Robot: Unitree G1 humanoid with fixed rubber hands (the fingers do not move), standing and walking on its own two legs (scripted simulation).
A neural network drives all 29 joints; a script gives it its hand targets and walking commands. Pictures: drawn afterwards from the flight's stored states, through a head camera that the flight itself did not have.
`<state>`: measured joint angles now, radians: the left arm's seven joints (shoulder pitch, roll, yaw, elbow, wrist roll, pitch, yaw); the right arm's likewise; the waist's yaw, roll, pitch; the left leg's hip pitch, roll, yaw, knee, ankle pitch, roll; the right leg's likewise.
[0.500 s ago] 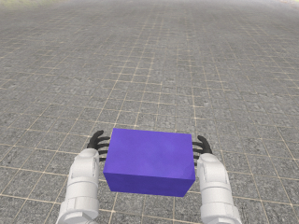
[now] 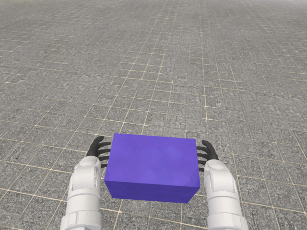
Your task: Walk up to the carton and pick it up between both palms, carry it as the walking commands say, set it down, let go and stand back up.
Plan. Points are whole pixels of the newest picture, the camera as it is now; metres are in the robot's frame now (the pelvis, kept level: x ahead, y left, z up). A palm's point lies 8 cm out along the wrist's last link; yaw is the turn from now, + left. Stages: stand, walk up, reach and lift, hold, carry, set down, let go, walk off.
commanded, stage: reach and lift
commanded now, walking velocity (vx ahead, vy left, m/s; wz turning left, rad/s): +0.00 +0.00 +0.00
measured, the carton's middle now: (152, 169) +0.31 +0.01 -0.04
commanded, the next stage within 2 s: hold in 0.44 s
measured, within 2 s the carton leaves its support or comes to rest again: neither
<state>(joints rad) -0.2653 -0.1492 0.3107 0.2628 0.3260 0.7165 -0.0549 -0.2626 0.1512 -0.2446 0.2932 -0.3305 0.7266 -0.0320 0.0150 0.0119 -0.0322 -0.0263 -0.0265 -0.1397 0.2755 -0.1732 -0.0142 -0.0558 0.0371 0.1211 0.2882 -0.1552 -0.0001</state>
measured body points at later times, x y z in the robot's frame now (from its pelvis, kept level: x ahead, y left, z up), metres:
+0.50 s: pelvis +0.00 +0.00 +0.00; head -0.04 -0.01 +0.45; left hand +0.29 +0.17 +0.04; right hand +0.29 -0.16 +0.02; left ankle -0.01 +0.13 -0.75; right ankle +0.01 -0.12 -0.75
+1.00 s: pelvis -0.01 +0.00 +0.00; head -0.05 +0.00 +0.45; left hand +0.28 +0.18 +0.03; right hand +0.28 -0.16 +0.02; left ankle -0.01 +0.13 -0.75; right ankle +0.01 -0.12 -0.75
